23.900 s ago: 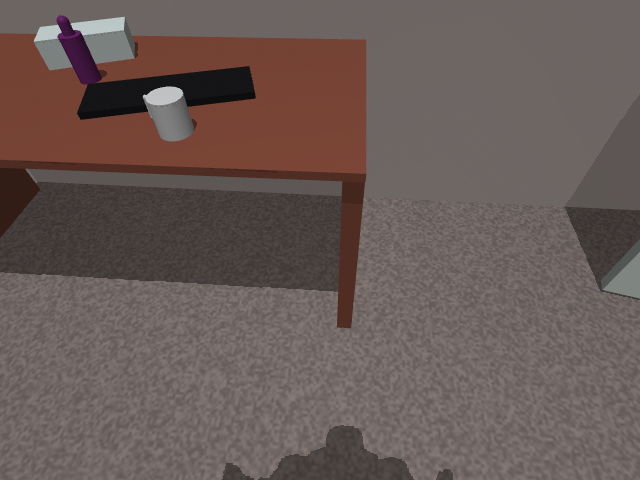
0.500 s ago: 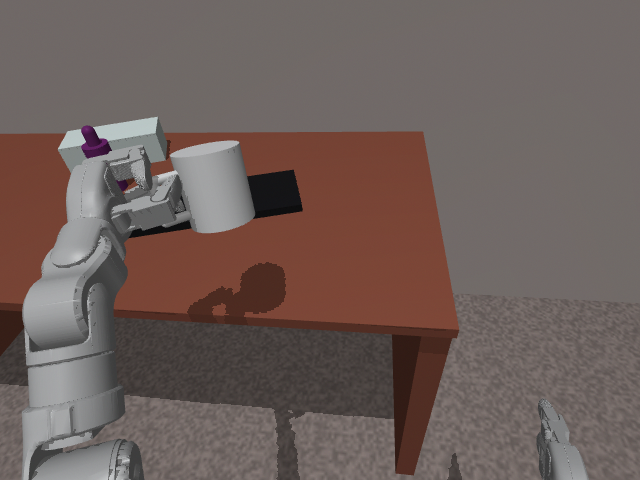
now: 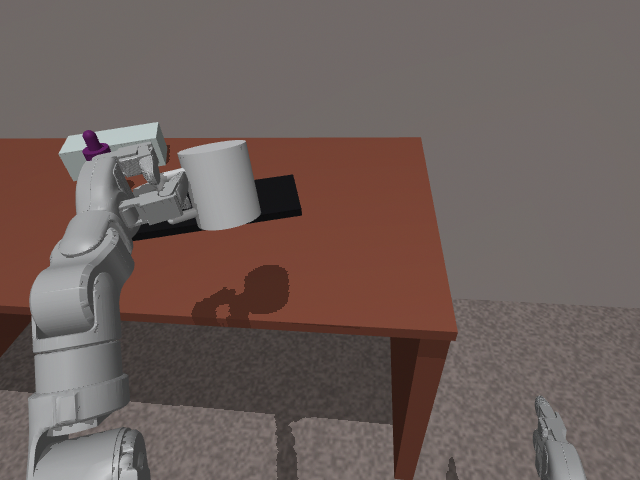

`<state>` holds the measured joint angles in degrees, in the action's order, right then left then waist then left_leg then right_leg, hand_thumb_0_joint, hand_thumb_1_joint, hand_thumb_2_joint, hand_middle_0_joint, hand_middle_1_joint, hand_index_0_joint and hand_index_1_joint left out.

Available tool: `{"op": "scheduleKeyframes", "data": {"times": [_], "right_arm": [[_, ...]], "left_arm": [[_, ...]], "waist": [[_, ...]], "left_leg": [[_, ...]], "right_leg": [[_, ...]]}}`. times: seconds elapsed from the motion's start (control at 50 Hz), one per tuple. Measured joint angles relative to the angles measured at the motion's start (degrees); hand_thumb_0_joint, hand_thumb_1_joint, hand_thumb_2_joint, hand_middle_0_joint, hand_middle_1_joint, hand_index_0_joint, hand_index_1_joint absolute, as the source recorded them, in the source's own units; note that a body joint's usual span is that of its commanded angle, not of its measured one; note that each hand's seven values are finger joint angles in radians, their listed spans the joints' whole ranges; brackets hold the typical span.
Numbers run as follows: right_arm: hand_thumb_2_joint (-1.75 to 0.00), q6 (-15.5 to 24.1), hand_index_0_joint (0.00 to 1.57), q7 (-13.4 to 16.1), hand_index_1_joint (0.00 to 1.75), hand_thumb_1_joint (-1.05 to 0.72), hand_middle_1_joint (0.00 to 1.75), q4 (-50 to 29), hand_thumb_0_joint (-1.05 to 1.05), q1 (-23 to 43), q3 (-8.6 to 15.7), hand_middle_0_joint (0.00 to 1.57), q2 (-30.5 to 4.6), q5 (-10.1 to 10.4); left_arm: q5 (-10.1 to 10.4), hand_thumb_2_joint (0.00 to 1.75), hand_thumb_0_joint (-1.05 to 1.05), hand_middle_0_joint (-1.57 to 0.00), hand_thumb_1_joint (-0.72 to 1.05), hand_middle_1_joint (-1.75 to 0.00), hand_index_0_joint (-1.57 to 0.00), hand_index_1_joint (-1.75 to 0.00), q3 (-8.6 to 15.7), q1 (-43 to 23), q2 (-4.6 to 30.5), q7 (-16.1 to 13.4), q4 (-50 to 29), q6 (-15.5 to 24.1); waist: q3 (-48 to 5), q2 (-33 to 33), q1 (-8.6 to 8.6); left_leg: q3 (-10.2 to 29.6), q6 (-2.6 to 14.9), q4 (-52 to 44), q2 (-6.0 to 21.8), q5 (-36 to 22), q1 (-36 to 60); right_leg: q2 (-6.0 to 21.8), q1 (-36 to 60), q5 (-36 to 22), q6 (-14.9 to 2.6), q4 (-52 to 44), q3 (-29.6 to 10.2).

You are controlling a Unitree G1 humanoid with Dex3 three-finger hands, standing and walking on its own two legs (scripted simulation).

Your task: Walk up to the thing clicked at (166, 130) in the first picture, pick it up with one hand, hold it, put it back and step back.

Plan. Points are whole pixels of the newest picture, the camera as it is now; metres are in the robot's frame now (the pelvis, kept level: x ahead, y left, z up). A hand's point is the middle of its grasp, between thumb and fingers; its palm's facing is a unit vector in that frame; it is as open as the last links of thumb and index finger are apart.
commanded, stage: hold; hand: left
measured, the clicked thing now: (208, 187) +0.38 +0.17 +0.23
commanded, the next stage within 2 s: crouch in 1.18 s
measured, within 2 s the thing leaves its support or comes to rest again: neither
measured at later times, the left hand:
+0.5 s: hand (161, 188) +0.34 +0.20 +0.26, palm faces +0.26 -0.96 +0.02, open 3.7 cm
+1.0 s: hand (162, 180) +0.35 +0.20 +0.26, palm faces +0.28 -0.96 +0.02, open 3.8 cm
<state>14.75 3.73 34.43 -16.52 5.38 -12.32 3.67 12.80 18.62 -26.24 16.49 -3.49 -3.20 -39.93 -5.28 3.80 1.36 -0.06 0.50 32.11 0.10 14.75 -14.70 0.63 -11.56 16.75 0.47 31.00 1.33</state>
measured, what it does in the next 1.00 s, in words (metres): stands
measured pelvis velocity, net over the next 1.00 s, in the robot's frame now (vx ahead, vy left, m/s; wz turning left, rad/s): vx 0.00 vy -0.01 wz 0.00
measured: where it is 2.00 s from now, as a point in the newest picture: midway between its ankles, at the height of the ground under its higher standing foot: outside the picture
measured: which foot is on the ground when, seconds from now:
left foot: down 0.00-1.00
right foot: down 0.00-1.00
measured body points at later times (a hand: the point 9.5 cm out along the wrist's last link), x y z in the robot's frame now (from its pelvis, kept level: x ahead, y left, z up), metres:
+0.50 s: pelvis +0.00 +0.00 +0.00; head -0.05 -0.03 +0.45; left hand +0.32 +0.26 +0.26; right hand +0.17 -0.25 -0.06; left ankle +0.03 +0.11 -0.73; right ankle +0.00 -0.12 -0.73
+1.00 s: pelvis +0.00 -0.01 +0.00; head -0.05 -0.03 +0.45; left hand +0.33 +0.26 +0.26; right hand +0.17 -0.26 -0.06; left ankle +0.03 +0.11 -0.73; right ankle +0.00 -0.12 -0.73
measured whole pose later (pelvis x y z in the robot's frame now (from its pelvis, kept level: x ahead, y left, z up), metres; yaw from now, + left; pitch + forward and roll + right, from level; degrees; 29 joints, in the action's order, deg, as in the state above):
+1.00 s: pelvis +0.00 -0.01 +0.00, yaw +0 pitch -3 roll +0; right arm 14.3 3.7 34.8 -16.5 5.3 -12.5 3.6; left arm 12.4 19.9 -28.1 17.8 -3.3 0.0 -37.8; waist -5.0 4.0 1.2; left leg 0.1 0.1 31.2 0.4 14.3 -14.3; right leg 0.4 -11.4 16.5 0.1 30.5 1.5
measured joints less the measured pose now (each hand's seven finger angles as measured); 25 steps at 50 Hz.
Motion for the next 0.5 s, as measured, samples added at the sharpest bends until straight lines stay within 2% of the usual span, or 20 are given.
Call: {"op": "scheduleKeyframes", "data": {"times": [0.1,0.2,0.28,0.4,0.5], "right_arm": [[-0.05,0.19,0.06,0.11,0.05,0.54,0.05,1.09,-0.01,0.47,0.1,0.06,-0.15,-0.06],[-0.05,0.17,0.06,-0.16,0.05,0.54,0.05,1.25,-0.01,0.39,-0.41,0.06,-0.17,0.09],[-0.05,-0.1,0.06,-0.5,0.05,0.54,0.05,0.27,-0.01,-0.01,-0.65,0.06,-0.05,0.06],[-0.05,0.03,0.06,-0.4,0.05,0.54,0.05,0.06,-0.01,0.4,-0.18,0.06,0.06,-0.08],[-0.05,0.27,0.06,0.17,0.05,0.54,0.05,1.05,-0.01,0.84,-0.05,0.06,0.08,-0.24]], "left_arm": [[-0.34,1.19,0.0,-1.0,0.19,-1.39,-1.44,-1.49,0.4,-2.09,0.95,-0.2,2.43,0.57],[-0.04,1.19,0.0,-1.0,0.19,-1.4,-1.44,-1.49,0.4,-2.26,1.45,1.03,3.96,1.27],[0.11,1.18,0.0,-1.0,0.19,-1.4,-1.43,-1.49,-0.05,-0.23,0.65,1.53,2.7,1.11],[0.02,1.18,0.0,-1.0,0.19,-1.4,-1.42,-1.47,-0.17,2.33,-0.59,0.55,-0.58,1.3],[-0.1,1.19,0.0,-1.0,0.19,-1.4,-1.41,-1.47,0.41,0.81,0.21,0.21,-0.25,2.0]], "waist": [[0.09,0.26,-0.05],[0.07,0.37,0.08],[0.15,0.54,0.17],[0.42,0.52,0.18],[0.39,0.29,0.12]], "left_leg": [[-0.04,0.03,-0.03,0.03,-0.09,-0.04],[-0.04,0.05,-0.36,-0.01,-0.36,-0.34],[-0.1,0.08,-0.52,-0.02,-0.42,-0.34],[-0.2,0.01,-0.36,0.05,-0.16,0.12],[0.11,-0.09,-0.18,0.05,-0.08,0.28]], "right_leg": [[-0.03,-0.01,-0.17,0.02,-0.14,-0.04],[0.0,-0.33,-0.41,0.02,-0.41,-0.04],[0.02,-0.34,-0.5,0.05,-0.6,-0.09],[-0.04,0.06,-0.27,0.02,-0.4,-0.2],[-0.06,0.32,-0.07,-0.08,-0.2,0.11]]}}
